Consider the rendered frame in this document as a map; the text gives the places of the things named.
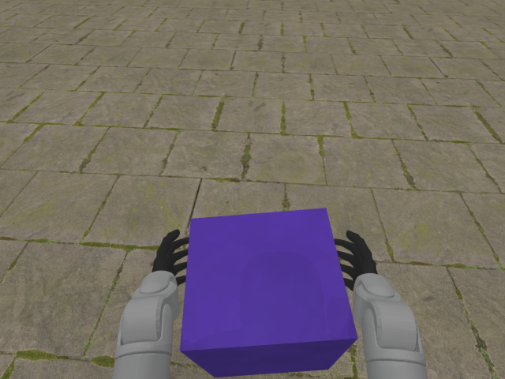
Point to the robot right hand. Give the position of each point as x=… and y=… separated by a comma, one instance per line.
x=361, y=259

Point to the robot left hand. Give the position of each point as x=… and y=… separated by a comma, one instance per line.
x=165, y=257

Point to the robot right forearm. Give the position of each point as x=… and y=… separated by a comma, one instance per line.
x=391, y=336

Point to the carton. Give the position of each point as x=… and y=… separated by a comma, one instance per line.
x=264, y=293

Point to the robot left forearm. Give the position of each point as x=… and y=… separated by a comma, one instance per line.
x=145, y=334

